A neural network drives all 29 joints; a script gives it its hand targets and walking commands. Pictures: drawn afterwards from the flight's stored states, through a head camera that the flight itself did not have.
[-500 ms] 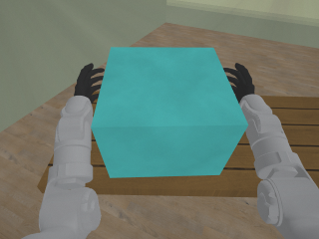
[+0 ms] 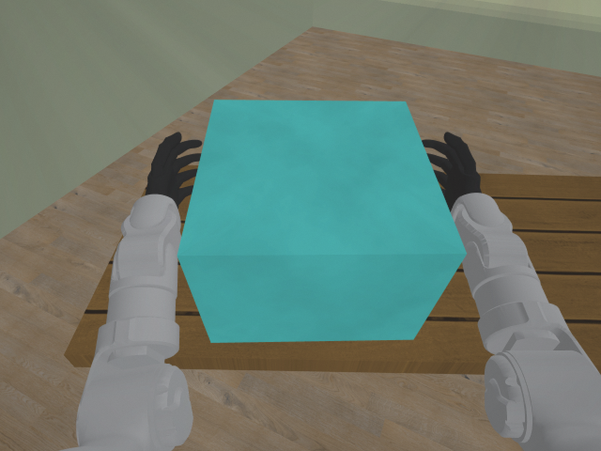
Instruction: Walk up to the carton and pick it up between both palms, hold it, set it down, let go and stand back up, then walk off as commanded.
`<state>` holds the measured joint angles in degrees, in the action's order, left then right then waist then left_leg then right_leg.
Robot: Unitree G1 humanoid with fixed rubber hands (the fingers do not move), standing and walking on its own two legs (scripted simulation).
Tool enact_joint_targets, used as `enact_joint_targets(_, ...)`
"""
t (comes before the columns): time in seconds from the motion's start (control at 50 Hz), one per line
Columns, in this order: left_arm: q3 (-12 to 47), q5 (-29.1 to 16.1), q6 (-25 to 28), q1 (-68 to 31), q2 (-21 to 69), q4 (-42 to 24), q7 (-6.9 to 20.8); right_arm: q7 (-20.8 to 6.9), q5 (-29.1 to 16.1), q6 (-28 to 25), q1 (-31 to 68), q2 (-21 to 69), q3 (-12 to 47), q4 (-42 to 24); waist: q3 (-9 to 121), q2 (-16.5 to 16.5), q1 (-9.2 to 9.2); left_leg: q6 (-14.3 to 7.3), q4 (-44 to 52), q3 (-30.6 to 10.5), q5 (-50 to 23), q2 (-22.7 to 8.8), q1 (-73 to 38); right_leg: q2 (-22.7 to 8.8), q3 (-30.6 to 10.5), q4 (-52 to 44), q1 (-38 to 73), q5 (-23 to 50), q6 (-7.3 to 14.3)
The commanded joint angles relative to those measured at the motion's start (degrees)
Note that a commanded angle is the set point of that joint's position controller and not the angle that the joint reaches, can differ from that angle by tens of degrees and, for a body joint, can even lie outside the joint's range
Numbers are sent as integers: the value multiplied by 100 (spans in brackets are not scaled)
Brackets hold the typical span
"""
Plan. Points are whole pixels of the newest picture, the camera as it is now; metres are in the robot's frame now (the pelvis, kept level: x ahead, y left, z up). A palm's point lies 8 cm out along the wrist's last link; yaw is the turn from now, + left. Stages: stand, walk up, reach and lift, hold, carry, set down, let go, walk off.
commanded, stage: set down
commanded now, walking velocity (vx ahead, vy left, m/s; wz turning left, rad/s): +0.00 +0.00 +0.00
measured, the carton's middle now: (312, 217) +0.43 +0.00 +0.11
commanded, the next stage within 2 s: none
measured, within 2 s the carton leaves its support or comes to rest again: rests again in 1.28 s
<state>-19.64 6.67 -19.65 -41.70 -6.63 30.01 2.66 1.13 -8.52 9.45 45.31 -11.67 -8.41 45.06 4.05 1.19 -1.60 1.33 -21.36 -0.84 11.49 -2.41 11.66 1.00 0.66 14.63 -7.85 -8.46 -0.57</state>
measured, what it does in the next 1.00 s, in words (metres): stands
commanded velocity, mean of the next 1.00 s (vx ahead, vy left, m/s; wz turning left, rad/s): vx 0.00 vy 0.00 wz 0.00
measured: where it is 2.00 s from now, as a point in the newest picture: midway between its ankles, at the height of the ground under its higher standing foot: outside the picture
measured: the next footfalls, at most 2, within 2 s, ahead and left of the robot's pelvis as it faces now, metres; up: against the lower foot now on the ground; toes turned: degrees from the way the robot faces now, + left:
none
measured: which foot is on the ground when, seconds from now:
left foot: down 0.00-1.00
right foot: down 0.00-1.00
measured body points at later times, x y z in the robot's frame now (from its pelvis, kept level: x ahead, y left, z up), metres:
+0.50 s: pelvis +0.00 +0.00 +0.00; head +0.01 +0.02 +0.45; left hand +0.44 +0.19 +0.14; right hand +0.42 -0.20 +0.14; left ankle -0.01 +0.13 -0.75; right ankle -0.01 -0.13 -0.75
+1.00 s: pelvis +0.01 +0.00 +0.00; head +0.03 +0.02 +0.45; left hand +0.44 +0.18 +0.11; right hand +0.42 -0.21 +0.11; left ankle -0.01 +0.13 -0.75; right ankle -0.01 -0.13 -0.75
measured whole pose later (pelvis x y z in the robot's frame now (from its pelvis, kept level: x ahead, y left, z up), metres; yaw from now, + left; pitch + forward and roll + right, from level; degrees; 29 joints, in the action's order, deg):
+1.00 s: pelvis +0.01 +0.00 +0.00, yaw +0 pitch +2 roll -1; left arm -20.0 8.5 -9.5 -43.9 -6.2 43.9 3.9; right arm -2.1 2.7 2.3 40.6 -8.5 -16.9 48.4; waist 0.8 1.2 -1.6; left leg 1.3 -21.3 -0.8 12.1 -2.4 11.7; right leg 1.0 0.7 14.6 -7.8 -9.1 -0.6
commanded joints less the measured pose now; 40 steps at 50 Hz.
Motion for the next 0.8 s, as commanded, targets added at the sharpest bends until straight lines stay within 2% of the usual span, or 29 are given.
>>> enact_joint_targets(0.0, 1573, -94, 237, -3501, 2385, 380, 801, -533, 712, -431, 3465, 2879, 663, -1039, 1855, -77, -329, 172, 577, 329, -1289, 489, -564, 43, 248, 188, 1262, 1974, -318)
enact_joint_targets(0.02, 1489, -41, 294, -3725, 2265, 356, 803, -585, 761, -444, 3529, 2943, 612, -932, 1926, -51, -243, 105, 690, 394, -1027, 468, -444, 23, 232, 194, 1277, 1799, -340)
enact_joint_targets(0.04, 1579, -109, 371, -3644, 2445, 435, 819, -566, 798, -547, 3642, 3025, 635, -1166, 2101, -201, -304, 134, 690, 357, -982, 492, -263, -11, 191, 238, 1385, 1930, -312)
enact_joint_targets(0.08, 1448, -125, 450, -3884, 2388, 539, 805, -595, 888, -615, 3891, 3109, 519, -1193, 2219, -44, -208, 83, 662, 417, -962, 477, -322, -35, 204, 272, 1410, 1992, -376)
enact_joint_targets(0.1, 1671, -199, 555, -3884, 2454, 587, 793, -614, 967, -667, 3941, 3092, 486, -1318, 2399, -120, -266, 125, 664, 377, -1013, 434, -434, 36, 219, 298, 1246, 1967, -352)
enact_joint_targets(0.12, 1617, -263, 673, -4073, 2456, 434, 741, -645, 951, -736, 3860, 3186, 616, -1292, 2616, -112, -190, 163, 605, 383, -1245, 431, -421, 26, 224, 354, 1417, 2185, -336)
enact_joint_targets(0.14, 1647, -194, 723, -3972, 2534, 597, 716, -655, 972, -790, 3966, 3204, 539, -1327, 2519, -125, -102, 142, 607, 413, -1268, 436, -398, 28, 209, 315, 1405, 2195, -328)
enact_joint_targets(0.16, 1777, -204, 783, -4280, 2582, 503, 639, -682, 999, -851, 4178, 3159, 599, -1420, 2974, -273, -73, 175, 592, 381, -1296, 406, -528, 38, 220, 345, 1345, 2045, -326)
enact_joint_targets(0.18, 1741, -325, 877, -4255, 2522, 675, 614, -666, 1088, -883, 4220, 3192, 423, -1411, 2797, -202, -173, 168, 604, 346, -1134, 376, -480, 27, 238, 354, 1311, 2081, -328)
enact_joint_targets(0.22, 1746, -238, 962, -4436, 2558, 798, 570, -721, 1304, -919, 3994, 3157, 238, -1001, 2759, -203, -215, 199, 598, 402, -1237, 383, -517, 58, 297, 331, 1186, 2014, -322)
enact_joint_targets(0.24, 1660, -146, 985, -4197, 2487, 827, 582, -714, 1284, -895, 3613, 3145, 217, -739, 2521, -395, -186, 210, 586, 449, -1292, 407, -567, 4, 229, 325, 1199, 2059, -310)
enact_joint_targets(0.28, 1381, -26, 960, -4042, 2289, 1122, 597, -726, 1338, -906, 3734, 3101, 225, -921, 2429, -131, -98, 135, 602, 472, -1140, 405, -417, 0, 208, 308, 1364, 2143, -342)
enact_joint_targets(0.32, 1292, 92, 930, -3864, 2322, 1177, 605, -746, 1411, -903, 3575, 3181, 225, -776, 2156, -72, -54, 148, 659, 486, -1164, 419, -344, 1, 241, 350, 1385, 2147, -365)
enact_joint_targets(0.34, 1315, 42, 911, -4002, 2341, 1178, 588, -756, 1423, -895, 3621, 3065, 79, -686, 2175, -141, -143, 150, 680, 498, -1142, 418, -434, -16, 277, 305, 1245, 2025, -370)
enact_joint_targets(0.36, 1185, 140, 883, -3703, 2205, 1353, 634, -760, 1385, -861, 3490, 3059, 48, -685, 2099, -84, -112, 92, 699, 520, -1041, 414, -325, -31, 231, 297, 1308, 2079, -352)
enact_joint_targets(0.38, 1308, 106, 914, -3603, 2347, 1182, 650, -755, 1387, -919, 3349, 3097, 193, -949, 2230, -75, -154, 111, 657, 489, -1252, 434, -215, -23, 215, 413, 1544, 2521, -351)
enact_joint_targets(0.4, 1186, 134, 848, -3574, 2338, 1377, 649, -786, 1373, -892, 3517, 3027, 210, -966, 2241, -13, -52, 118, 649, 506, -1231, 432, -203, -14, 270, 408, 1470, 2468, -370)
enact_joint_targets(0.42, 1240, 237, 857, -3573, 2385, 1131, 674, -780, 1416, -851, 3175, 3131, 241, -784, 2034, -203, -125, 122, 663, 499, -1387, 441, -170, -28, 272, 463, 1504, 2645, -407)
enact_joint_targets(0.46, 1111, 219, 907, -3876, 2169, 1061, 627, -812, 1381, -882, 3499, 3065, 169, -786, 2319, -87, 17, 97, 647, 537, -1355, 390, -288, 0, 258, 452, 1423, 2453, -393)
enact_joint_targets(0.5, 1446, 86, 940, -3567, 2590, 990, 575, -829, 1436, -1027, 3370, 3012, 176, -1157, 2606, -281, -185, 223, 526, 459, -1661, 372, -481, 35, 350, 473, 1261, 2689, -311)
enact_joint_targets(0.52, 1479, 30, 1022, -3925, 2517, 956, 554, -835, 1450, -1044, 3515, 3041, 140, -1074, 2746, -204, -162, 205, 556, 518, -1572, 358, -474, 29, 349, 455, 1240, 2644, -354)
enact_joint_targets(0.56, 1775, -83, 1181, -4118, 2621, 867, 461, -839, 1464, -1205, 3726, 3064, 86, -1267, 3481, -343, -179, 276, 412, 471, -1854, 318, -625, 94, 371, 514, 994, 2761, -324)
enact_joint_targets(0.58, 1587, 8, 1186, -3814, 2595, 1005, 452, -854, 1441, -1227, 3719, 3181, 262, -1279, 3138, -229, 49, 230, 406, 504, -1930, 361, -434, 43, 332, 491, 1179, 2971, -343)
enact_joint_targets(0.6, 1569, 113, 1199, -3783, 2595, 1125, 457, -848, 1578, -1231, 3532, 3197, 118, -1182, 3138, -267, -81, 230, 410, 508, -1844, 353, -463, 60, 330, 486, 1124, 2932, -350)
enact_joint_targets(0.68, 1469, 136, 1279, -3622, 2537, 1144, 443, -841, 1545, -1265, 3279, 3253, 304, -1201, 2830, -264, 52, 218, 399, 550, -1947, 383, -223, 33, 268, 643, 1499, 3305, -388)
enact_joint_targets(0.7, 1398, 108, 1265, -3635, 2450, 1339, 486, -853, 1527, -1286, 3533, 3228, 210, -1262, 2755, -115, -2, 177, 447, 551, -1771, 375, -215, -2, 264, 622, 1461, 3371, -400)
enact_joint_targets(0.72, 1442, 141, 1251, -3528, 2495, 1230, 496, -837, 1520, -1244, 3226, 3226, 225, -1058, 2588, -168, -109, 188, 426, 532, -1935, 366, -292, 15, 287, 590, 1450, 3389, -422)
enact_joint_targets(0.76, 1304, 262, 1204, -3318, 2519, 1302, 517, -831, 1581, -1206, 3084, 3191, 245, -944, 2459, -152, -53, 181, 491, 547, -1755, 376, -328, 10, 308, 540, 1405, 3120, -403)
enact_joint_targets(0.78, 1185, 270, 1130, -3303, 2454, 1615, 554, -802, 1586, -1128, 3152, 3005, 98, -834, 2141, -43, -85, 163, 554, 567, -1475, 396, -246, -41, 267, 494, 1346, 2899, -425)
